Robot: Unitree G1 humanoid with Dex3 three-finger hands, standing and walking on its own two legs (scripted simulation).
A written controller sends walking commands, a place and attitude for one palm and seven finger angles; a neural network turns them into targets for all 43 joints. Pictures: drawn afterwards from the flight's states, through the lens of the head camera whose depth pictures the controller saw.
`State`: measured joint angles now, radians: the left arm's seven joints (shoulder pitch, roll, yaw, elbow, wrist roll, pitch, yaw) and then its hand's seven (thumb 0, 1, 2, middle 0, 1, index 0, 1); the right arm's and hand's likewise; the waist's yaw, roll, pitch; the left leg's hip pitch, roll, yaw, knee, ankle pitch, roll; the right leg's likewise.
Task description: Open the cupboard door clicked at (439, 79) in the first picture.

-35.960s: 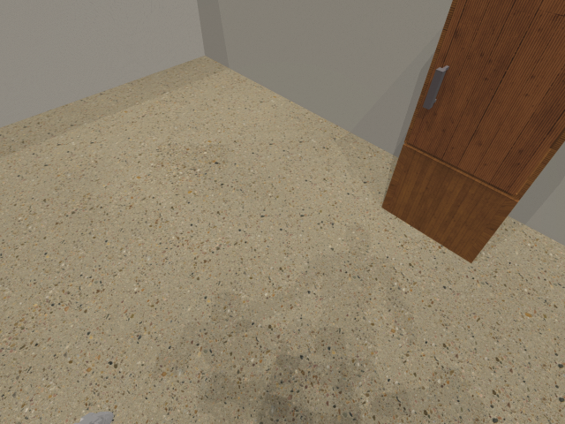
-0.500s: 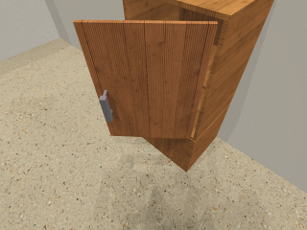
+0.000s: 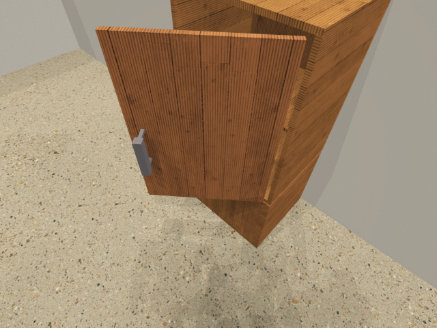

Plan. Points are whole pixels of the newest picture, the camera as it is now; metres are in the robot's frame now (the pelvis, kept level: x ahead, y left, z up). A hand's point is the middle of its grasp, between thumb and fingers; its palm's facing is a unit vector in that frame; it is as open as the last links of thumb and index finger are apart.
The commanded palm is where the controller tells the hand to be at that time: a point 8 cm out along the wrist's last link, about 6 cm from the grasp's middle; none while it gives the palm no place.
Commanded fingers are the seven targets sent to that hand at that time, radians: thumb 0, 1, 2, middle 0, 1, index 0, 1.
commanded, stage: raise the hand with hooked fingers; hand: left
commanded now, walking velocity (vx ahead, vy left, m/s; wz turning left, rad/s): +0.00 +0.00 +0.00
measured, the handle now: (144, 152) +0.57 +0.25 -0.09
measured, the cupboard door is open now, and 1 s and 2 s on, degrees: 39 39 39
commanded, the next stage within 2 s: none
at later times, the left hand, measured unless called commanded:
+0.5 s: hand (117, 322) +0.15 +0.20 -0.09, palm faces +0.01 -1.00 +0.03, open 8.6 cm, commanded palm +0.13 +0.26 -0.08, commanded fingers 0.00 0.39 0.68 -0.24 -0.63 -0.24 -0.63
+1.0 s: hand (97, 301) +0.18 +0.25 -0.08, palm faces +0.00 -1.00 -0.03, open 11.6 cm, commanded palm +0.16 +0.30 -0.08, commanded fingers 0.00 -0.20 0.43 -0.28 -1.00 -0.28 -1.00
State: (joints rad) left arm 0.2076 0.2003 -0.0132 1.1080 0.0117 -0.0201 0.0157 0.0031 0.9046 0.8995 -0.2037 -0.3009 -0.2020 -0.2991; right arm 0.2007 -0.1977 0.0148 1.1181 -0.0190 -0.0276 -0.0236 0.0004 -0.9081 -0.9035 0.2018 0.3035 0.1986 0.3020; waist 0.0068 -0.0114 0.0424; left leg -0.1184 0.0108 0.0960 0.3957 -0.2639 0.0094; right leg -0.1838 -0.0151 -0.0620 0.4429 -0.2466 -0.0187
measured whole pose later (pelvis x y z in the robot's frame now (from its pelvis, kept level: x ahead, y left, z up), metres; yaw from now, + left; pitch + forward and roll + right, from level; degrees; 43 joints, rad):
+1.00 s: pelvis -0.06 +0.02 -0.11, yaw +1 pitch +18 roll -3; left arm 0.23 0.29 0.29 0.19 -0.33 -0.42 -0.42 0.00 0.03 0.53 -0.27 -0.86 -0.26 -0.86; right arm 0.26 -0.25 0.01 0.58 0.02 -0.23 -0.05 0.01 -0.90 -0.90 0.21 0.30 0.20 0.30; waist -0.01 0.01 -0.15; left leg -1.03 0.03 0.03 1.26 -0.55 0.05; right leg -1.03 -0.04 -0.10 1.20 -0.48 -0.01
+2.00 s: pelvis -0.05 +0.02 -0.12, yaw +1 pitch +21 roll -4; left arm 0.03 0.41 0.45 0.38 -0.39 -0.38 -0.58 -0.01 -0.50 0.30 -0.30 -1.20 -0.30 -1.20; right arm 0.26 -0.29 0.02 0.53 0.03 -0.20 -0.05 0.01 -0.90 -0.90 0.21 0.30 0.20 0.30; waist -0.02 0.00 -0.15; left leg -1.08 0.04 0.01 1.29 -0.58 0.04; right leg -1.07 -0.03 -0.11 1.21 -0.50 -0.01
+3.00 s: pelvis -0.05 +0.02 -0.12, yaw +0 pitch +24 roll -4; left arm -0.52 0.54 0.50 0.87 -0.24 -0.41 -0.55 -0.01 -0.50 0.30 -0.30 -1.20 -0.30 -1.20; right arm 0.30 -0.30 0.03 0.60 0.02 -0.08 -0.05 0.01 -0.90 -0.90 0.21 0.30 0.20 0.30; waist -0.09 0.01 -0.14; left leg -1.17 0.05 0.03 1.31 -0.57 0.05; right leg -1.16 -0.02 -0.10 1.22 -0.48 -0.01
